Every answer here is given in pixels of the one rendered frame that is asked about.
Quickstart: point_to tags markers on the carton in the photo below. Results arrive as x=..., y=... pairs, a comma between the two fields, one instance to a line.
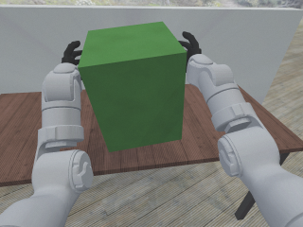
x=135, y=78

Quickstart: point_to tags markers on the table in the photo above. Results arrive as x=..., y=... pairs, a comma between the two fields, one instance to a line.
x=21, y=117

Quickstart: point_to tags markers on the right robot upper arm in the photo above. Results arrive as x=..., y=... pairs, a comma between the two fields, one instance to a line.
x=251, y=155

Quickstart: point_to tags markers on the left robot upper arm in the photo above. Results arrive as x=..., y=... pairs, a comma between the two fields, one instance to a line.
x=58, y=179

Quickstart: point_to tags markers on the right robot forearm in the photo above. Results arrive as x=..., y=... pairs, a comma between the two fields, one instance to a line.
x=230, y=112

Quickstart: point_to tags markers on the left robot hand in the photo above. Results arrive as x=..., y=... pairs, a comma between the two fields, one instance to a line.
x=69, y=54

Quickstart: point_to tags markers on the left robot forearm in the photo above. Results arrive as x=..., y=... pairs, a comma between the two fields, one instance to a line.
x=61, y=106

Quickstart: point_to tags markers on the right robot hand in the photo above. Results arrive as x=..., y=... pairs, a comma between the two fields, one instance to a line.
x=192, y=47

